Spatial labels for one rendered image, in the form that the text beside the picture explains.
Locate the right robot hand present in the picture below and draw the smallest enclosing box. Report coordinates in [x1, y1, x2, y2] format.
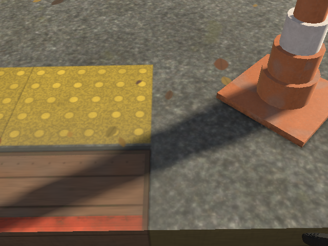
[302, 233, 328, 246]

